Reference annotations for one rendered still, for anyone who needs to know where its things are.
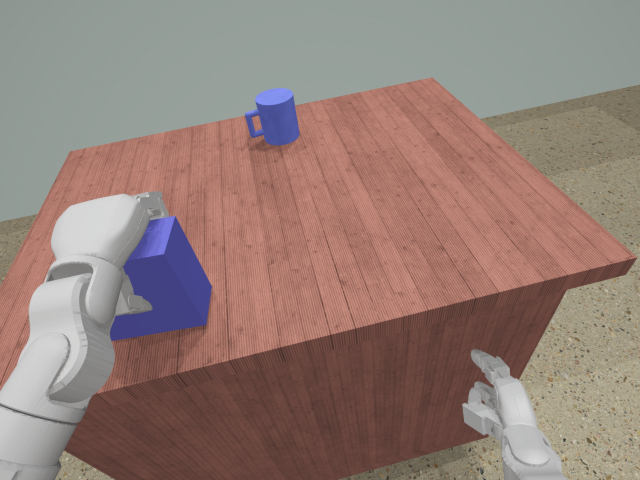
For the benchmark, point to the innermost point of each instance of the robot right hand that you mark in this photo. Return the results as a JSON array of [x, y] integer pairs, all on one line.
[[506, 405]]

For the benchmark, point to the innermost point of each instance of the left robot forearm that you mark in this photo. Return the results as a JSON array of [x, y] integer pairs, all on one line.
[[69, 356]]

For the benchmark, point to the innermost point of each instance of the robot left hand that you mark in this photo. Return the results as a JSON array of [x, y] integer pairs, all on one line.
[[109, 228]]

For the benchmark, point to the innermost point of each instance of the sponge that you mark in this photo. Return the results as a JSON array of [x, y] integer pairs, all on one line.
[[165, 271]]

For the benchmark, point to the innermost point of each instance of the table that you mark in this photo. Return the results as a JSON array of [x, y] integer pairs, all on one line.
[[353, 271]]

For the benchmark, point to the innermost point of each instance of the right robot forearm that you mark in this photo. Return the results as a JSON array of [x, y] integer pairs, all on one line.
[[527, 455]]

